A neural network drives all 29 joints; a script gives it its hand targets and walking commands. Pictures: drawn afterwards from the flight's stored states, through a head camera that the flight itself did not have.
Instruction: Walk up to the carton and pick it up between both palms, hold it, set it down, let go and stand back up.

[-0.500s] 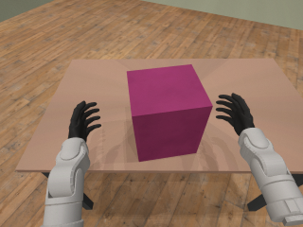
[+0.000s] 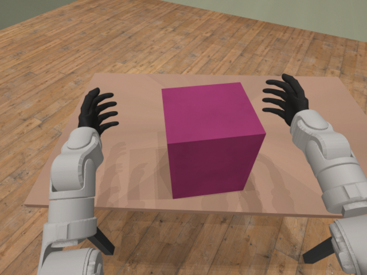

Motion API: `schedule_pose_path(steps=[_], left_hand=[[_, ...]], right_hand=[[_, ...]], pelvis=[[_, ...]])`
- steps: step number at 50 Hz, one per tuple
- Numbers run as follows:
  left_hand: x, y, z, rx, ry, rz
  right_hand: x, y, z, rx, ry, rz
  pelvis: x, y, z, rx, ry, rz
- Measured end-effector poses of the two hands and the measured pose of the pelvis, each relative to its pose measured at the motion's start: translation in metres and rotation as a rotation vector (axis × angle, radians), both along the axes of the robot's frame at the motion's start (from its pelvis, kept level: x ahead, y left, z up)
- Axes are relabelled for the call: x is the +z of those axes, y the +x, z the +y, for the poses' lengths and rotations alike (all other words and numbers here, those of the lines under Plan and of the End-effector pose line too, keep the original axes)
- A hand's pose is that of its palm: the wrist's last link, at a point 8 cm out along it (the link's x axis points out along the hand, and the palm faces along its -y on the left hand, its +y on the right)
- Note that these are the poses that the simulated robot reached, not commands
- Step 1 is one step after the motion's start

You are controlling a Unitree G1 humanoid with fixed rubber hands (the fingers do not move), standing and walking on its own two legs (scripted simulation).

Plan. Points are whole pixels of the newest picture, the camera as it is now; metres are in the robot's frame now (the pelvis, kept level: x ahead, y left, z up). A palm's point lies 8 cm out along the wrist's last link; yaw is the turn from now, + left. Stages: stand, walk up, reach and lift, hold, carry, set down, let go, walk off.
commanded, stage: reach and lift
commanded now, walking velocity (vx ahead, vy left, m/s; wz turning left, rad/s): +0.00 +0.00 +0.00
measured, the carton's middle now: (205, 143) +0.45 +0.01 +0.02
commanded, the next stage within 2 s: none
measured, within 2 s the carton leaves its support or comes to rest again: neither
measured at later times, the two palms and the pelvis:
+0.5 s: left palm (86, 92) +0.40 +0.26 +0.21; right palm (288, 72) +0.48 -0.14 +0.22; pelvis +0.00 +0.00 +0.00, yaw +1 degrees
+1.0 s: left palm (106, 127) +0.40 +0.24 +0.11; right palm (270, 110) +0.47 -0.13 +0.12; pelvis -0.01 +0.00 -0.01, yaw +0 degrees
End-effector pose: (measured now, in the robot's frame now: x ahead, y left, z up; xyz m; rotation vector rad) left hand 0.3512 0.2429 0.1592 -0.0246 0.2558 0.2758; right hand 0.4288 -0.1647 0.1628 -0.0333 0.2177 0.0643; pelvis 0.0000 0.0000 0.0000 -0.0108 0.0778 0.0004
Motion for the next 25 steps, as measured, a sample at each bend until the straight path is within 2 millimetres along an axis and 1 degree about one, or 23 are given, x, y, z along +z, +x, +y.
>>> schedule_pose_path(steps=[5,9,18,25], left_hand=[[0.008,0.008,-0.002,-0.005,0.0,0.006],[0.017,0.017,0.0,0.007,0.009,0.011],[0.041,0.037,0.006,0.022,0.023,-0.002],[0.047,0.052,0.012,0.02,0.024,-0.001]], right_hand=[[0.014,0.009,-0.004,0.002,0.006,-0.004],[0.026,0.019,-0.003,0.009,0.012,-0.001],[0.046,0.041,0.012,0.024,0.035,0.017],[0.056,0.054,0.021,0.018,0.028,0.021]], pelvis=[[0.0,-0.002,0.0,-0.002,-0.001,0.02],[-0.001,-0.004,-0.001,-0.005,-0.001,0.035],[-0.002,-0.001,-0.003,0.006,-0.003,0.064],[-0.001,0.002,-0.003,0.011,-0.006,0.072]])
